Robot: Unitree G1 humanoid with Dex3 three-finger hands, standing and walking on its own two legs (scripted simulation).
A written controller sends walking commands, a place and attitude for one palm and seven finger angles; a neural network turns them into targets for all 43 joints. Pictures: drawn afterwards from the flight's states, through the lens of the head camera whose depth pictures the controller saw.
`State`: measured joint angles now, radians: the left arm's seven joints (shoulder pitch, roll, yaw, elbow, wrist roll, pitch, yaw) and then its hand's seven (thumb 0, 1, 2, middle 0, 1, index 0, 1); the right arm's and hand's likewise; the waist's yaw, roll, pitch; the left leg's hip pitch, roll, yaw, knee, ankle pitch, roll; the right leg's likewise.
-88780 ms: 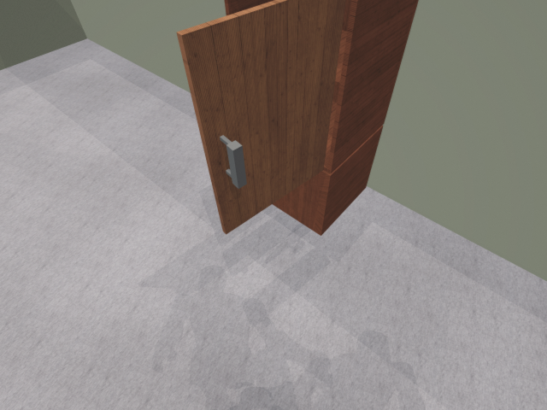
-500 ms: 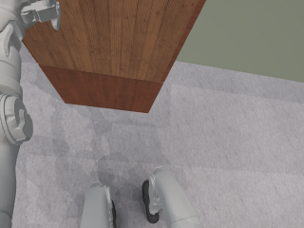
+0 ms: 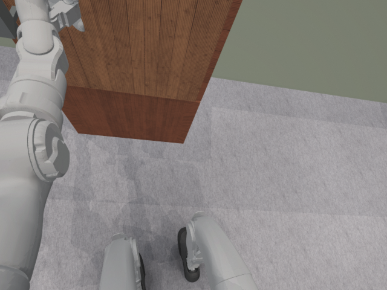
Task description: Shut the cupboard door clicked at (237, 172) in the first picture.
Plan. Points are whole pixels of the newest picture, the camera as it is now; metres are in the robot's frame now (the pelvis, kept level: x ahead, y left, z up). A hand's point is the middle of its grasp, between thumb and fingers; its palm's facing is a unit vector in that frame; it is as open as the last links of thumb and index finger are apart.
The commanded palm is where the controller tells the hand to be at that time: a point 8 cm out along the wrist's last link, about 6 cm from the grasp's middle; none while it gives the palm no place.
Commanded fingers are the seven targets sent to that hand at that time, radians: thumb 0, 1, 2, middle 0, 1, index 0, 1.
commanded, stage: pull the fist back off the door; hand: left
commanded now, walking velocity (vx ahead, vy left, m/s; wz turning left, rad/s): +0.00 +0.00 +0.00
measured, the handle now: out of the picture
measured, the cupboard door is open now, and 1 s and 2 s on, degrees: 0 0 0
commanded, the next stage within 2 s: draw the hand back to the body in 0.54 s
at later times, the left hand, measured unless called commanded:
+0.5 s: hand (89, 32) +0.57 +0.08 +0.09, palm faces +0.05 -1.00 -0.03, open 3.1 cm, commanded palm +0.53 +0.13 +0.09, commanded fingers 0.00 0.90 0.90 -1.30 -1.50 -1.30 -1.50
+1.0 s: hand (44, 55) +0.47 +0.13 +0.15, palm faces +0.07 -1.00 -0.05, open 3.1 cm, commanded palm +0.43 +0.18 +0.16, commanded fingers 0.00 0.90 0.90 -1.30 -1.50 -1.30 -1.50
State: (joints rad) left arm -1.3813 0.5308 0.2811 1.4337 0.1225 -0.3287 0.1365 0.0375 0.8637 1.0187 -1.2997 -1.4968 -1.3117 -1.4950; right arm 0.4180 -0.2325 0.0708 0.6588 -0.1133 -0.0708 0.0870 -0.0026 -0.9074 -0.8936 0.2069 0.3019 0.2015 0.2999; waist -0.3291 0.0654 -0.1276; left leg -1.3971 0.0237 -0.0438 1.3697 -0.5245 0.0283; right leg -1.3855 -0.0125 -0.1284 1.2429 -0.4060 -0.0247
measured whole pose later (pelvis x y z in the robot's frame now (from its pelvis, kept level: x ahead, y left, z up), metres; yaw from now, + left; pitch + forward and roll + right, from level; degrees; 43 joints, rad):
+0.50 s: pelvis +0.05 +0.00 +0.04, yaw -1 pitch +26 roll -2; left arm -0.91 0.26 0.29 1.12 0.02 -0.50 0.11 0.02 0.90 0.90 -1.30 -1.50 -1.30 -1.49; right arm 0.41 -0.25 -0.01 0.62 -0.07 0.02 0.08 0.00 -0.91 -0.89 0.20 0.30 0.20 0.30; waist -0.19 0.05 -0.14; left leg -1.10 0.03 0.03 1.19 -0.55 0.02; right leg -1.14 0.01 -0.05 1.13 -0.45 -0.02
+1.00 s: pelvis +0.06 -0.02 +0.09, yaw +1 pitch +16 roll +0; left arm -0.47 0.20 0.18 0.71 -0.12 -0.42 -0.01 0.02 0.90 0.90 -1.30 -1.50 -1.30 -1.49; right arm 0.35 -0.24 0.00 0.58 0.01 0.05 0.01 0.00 -0.91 -0.89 0.20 0.30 0.20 0.30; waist -0.07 0.04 -0.11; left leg -0.74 0.02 0.03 0.94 -0.47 0.01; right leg -0.79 0.00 -0.06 0.92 -0.39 -0.03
